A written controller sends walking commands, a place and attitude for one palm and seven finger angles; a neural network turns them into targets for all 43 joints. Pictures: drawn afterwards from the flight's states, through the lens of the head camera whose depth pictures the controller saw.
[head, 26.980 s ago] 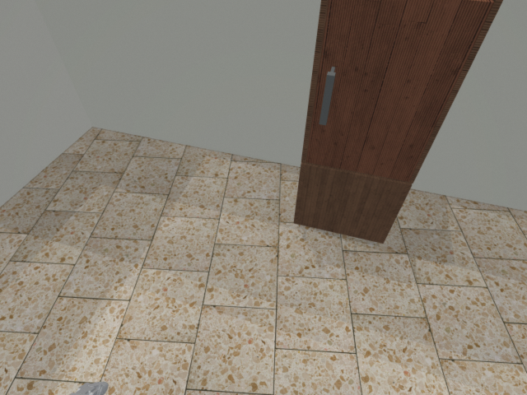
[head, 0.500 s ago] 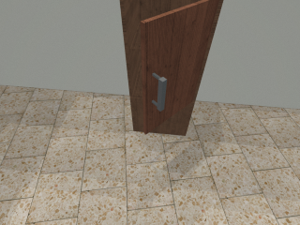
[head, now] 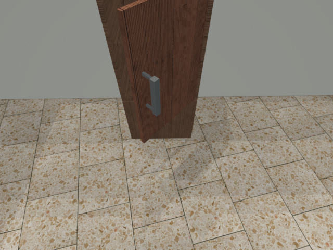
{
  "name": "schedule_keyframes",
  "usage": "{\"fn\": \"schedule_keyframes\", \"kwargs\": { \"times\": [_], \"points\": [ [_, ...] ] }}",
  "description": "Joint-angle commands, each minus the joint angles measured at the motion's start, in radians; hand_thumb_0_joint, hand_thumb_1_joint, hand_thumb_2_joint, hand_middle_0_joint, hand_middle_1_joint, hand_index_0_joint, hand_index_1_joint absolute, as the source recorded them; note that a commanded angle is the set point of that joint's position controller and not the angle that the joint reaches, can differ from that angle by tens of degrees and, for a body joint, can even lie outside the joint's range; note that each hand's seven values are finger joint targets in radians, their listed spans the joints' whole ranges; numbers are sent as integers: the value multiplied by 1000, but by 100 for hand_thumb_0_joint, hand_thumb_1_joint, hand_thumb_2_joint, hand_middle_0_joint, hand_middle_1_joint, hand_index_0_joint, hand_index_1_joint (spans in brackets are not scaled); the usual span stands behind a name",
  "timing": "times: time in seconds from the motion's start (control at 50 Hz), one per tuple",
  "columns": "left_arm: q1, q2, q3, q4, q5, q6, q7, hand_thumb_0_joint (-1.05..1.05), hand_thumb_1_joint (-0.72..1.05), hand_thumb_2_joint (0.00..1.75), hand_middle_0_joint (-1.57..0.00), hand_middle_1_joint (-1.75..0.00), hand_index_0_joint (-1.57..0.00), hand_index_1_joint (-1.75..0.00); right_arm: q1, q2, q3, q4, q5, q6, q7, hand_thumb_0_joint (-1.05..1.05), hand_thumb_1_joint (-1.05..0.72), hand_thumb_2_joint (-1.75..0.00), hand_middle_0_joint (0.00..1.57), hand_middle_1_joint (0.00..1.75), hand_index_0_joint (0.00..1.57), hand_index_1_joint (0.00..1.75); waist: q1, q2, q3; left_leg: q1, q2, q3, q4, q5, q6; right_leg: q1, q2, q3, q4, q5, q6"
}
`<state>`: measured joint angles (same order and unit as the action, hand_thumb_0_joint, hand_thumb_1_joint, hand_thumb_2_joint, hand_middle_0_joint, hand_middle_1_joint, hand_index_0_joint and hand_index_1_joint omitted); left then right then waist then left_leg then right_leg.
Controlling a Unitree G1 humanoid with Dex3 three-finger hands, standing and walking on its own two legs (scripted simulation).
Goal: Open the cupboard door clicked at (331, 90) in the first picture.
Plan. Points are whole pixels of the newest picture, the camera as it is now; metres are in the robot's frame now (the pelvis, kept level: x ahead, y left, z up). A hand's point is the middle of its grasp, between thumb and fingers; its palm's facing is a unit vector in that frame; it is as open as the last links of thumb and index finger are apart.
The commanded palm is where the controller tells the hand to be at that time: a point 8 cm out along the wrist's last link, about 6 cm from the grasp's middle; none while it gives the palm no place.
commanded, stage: walk to a spot facing it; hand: left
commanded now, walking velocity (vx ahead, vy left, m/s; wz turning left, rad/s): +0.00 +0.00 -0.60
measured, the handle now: (151, 94) +0.60 +0.10 -0.03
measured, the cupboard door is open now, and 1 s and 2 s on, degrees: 47 47 47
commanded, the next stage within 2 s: none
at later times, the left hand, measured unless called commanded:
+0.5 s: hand out of the picture +0.07 +0.14 -0.15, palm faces -0.15 -0.96 -0.25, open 7.4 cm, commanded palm none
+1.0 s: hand (111, 209) +0.24 +0.19 -0.16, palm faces -0.49 -0.84 -0.22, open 7.4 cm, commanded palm none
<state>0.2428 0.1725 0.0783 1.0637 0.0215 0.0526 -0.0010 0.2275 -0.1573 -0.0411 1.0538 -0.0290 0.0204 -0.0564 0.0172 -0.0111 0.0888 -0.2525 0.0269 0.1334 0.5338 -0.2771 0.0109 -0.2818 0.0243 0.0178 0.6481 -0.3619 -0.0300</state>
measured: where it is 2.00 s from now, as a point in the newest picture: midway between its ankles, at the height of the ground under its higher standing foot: outside the picture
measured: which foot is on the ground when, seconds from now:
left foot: down 0.00-0.12, up 0.14-0.74, down 0.76-1.00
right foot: down 0.00-0.76, up 0.78-1.00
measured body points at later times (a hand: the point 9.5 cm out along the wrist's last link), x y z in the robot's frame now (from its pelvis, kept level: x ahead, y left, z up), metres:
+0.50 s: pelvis +0.01 -0.04 +0.01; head +0.06 -0.07 +0.46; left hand +0.08 +0.19 -0.13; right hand +0.09 -0.32 -0.13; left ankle +0.05 +0.13 -0.64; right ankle -0.01 -0.09 -0.73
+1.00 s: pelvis +0.06 +0.03 +0.01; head +0.13 +0.04 +0.46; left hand +0.26 +0.23 -0.14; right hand -0.02 -0.21 -0.11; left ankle +0.10 +0.12 -0.73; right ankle -0.06 -0.09 -0.62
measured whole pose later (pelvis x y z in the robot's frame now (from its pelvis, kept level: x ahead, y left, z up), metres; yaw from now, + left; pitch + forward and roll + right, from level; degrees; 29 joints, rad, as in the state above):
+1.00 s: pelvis +0.06 +0.03 +0.01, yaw -35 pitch +2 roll -3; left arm 0.20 0.30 0.11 0.90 0.03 0.06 -0.03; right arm 0.23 -0.17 0.00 0.88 -0.03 0.01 -0.04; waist 0.03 -0.04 0.09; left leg -0.23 0.06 0.10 0.46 -0.26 0.03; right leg -0.56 -0.01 0.04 1.20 -0.35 0.07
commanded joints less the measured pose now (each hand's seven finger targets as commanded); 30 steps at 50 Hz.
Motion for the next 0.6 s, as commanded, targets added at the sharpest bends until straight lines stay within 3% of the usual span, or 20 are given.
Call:
{"fn": "schedule_keyframes", "kwargs": {
  "times": [0.0, 0.04, 0.06, 0.08, 0.1, 0.12, 0.14, 0.16, 0.18, 0.22, 0.3, 0.36, 0.52, 0.58],
  "points": [
    [1, 70, 23, -97, 4, -12, -5, 0, 90, 90, -20, -30, -20, -30, 57, -187, -44, -65, -5, -16, -6, 0, -90, -90, 20, 30, 20, 30, -17, 173, -63, 76, 352, -254, -208, 245, 168, -100, -47, -17, 175, -155, 11],
    [63, 74, 25, -87, 3, -17, -8, 0, 90, 90, -20, -30, -20, -30, -4, -198, -47, -92, -5, -15, -3, 0, -90, -90, 20, 30, 20, 30, 30, 114, -86, 30, 307, -151, -91, 309, 116, 14, -50, -31, 10, -18, 12],
    [114, 95, 30, -76, 6, -22, -7, 0, 90, 90, -20, -30, -20, -30, -34, -197, -49, -106, 2, -11, -1, 0, -90, -90, 20, 30, 20, 30, 59, 26, -93, -24, 242, -86, 28, 228, 60, 97, -56, -2, -149, 165, 8],
    [143, 185, 44, -72, 18, -34, 5, 0, 90, 90, -20, -30, -20, -30, -43, -142, -47, -133, 15, -5, 4, 0, -90, -90, 20, 30, 20, 30, 62, -267, -99, -170, 92, 23, 237, -48, -19, 176, -232, 293, -313, 389, -42],
    [159, 256, 54, -76, 12, -35, 16, 0, 90, 90, -20, -30, -20, -30, -80, -120, -41, -172, 13, 2, 11, 0, -90, -90, 20, 30, 20, 30, 81, -384, -75, -298, -4, -5, 455, -346, -49, 184, -381, 473, -347, 619, -126],
    [145, 249, 52, -80, 2, -33, 21, 0, 90, 90, -20, -30, -20, -30, -67, -139, -47, -161, 13, 11, 14, 0, -90, -90, 20, 30, 20, 30, 64, -265, -81, -309, 19, -109, 568, -320, -43, 175, -374, 438, -335, 517, -184],
    [98, 207, 49, -98, 3, -33, 27, 0, 90, 90, -20, -30, -20, -30, -101, -143, -51, -152, 9, 16, 16, 0, -90, -90, 20, 30, 20, 30, 46, -234, -45, -338, 32, -144, 611, -258, -42, 133, -309, 436, -342, 469, -165],
    [51, 200, 47, -116, 0, -32, 29, 0, 90, 90, -20, -30, -20, -30, -105, -140, -51, -152, 12, 18, 19, 0, -90, -90, 20, 30, 20, 30, 24, -171, -24, -359, 41, -158, 633, -193, -48, 140, -278, 398, -319, 469, -156],
    [48, 193, 43, -123, -3, -39, 29, 0, 90, 90, -20, -30, -20, -30, -115, -135, -49, -156, 12, 16, 23, 0, -90, -90, 20, 30, 20, 30, 24, -101, -34, -362, 38, -162, 639, -152, -56, 160, -253, 372, -297, 537, -141],
    [76, 189, 45, -123, -6, -49, 35, 0, 90, 90, -20, -30, -20, -30, -104, -124, -48, -153, 14, 17, 22, 0, -90, -90, 20, 30, 20, 30, 23, -43, -116, -365, 31, -168, 625, -102, -66, 265, -226, 340, -264, 657, -96],
    [110, 186, 46, -127, -6, -50, 38, 0, 90, 90, -20, -30, -20, -30, -133, -134, -48, -176, 16, 24, 13, 0, -90, -90, 20, 30, 20, 30, 30, -99, -143, -388, 18, -185, 605, -75, -80, 323, -192, 341, -259, 722, -47],
    [126, 189, 48, -139, -5, -45, 34, 0, 90, 90, -20, -30, -20, -30, -164, -142, -48, -196, 18, 28, 9, 0, -90, -90, 20, 30, 20, 30, 35, -117, -124, -404, 9, -197, 602, -70, -81, 308, -179, 367, -268, 712, -38],
    [126, 207, 51, -167, 6, -47, 33, 0, 90, 90, -20, -30, -20, -30, -227, -134, -40, -255, 21, 9, 14, 0, -90, -90, 20, 30, 20, 30, 40, -92, -124, -372, -5, -212, 485, -115, -77, 268, -196, 482, -255, 649, -160],
    [113, 220, 53, -180, 9, -45, 31, 0, 90, 90, -20, -30, -20, -30, -229, -126, -37, -272, 27, 1, 16, 0, -90, -90, 20, 30, 20, 30, 37, -95, -117, -304, -22, -204, 397, -129, -69, 209, -190, 514, -248, 638, -181]
  ]
}}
